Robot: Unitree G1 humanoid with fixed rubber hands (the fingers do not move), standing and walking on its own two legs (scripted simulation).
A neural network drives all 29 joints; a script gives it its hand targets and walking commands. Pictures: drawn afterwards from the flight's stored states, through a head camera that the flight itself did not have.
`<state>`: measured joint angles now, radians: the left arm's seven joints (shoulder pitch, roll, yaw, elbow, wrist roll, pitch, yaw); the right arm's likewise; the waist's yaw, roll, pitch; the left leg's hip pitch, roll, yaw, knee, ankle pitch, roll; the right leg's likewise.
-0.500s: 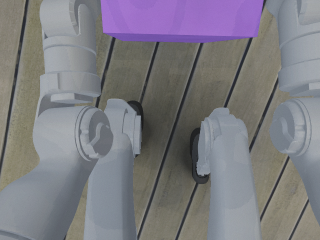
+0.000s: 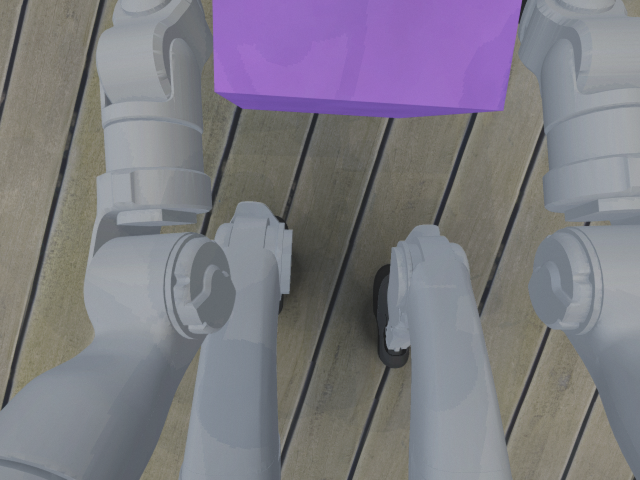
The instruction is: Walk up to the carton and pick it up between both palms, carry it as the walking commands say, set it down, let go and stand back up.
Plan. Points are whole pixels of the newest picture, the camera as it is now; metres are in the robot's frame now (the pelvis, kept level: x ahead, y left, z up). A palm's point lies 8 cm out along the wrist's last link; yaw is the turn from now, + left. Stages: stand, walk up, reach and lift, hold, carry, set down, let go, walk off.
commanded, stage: reach and lift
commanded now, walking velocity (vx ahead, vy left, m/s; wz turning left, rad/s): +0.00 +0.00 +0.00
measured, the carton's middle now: out of the picture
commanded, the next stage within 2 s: none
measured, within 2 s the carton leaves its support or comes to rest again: neither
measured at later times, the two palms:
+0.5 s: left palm out of the picture +0.52 +0.20 +0.02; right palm out of the picture +0.54 -0.11 +0.00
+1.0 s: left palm out of the picture +0.49 +0.20 +0.09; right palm out of the picture +0.51 -0.11 +0.07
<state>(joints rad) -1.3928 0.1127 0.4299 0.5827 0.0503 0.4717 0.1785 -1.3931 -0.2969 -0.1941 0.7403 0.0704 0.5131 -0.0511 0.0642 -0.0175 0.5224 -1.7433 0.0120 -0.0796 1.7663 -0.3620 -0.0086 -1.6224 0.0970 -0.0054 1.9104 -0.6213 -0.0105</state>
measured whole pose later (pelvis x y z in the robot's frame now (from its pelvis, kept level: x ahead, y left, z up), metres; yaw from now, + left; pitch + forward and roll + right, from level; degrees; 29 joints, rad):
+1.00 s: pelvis +0.00 +0.00 +0.12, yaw +0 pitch +10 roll -2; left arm -1.18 0.03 0.43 0.52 0.10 0.49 0.16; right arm -1.15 -0.21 -0.23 0.69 0.02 0.50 -0.03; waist 0.08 0.00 0.51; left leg -1.26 0.01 -0.10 1.38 -0.30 -0.01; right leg -1.14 0.10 0.00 1.48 -0.51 -0.01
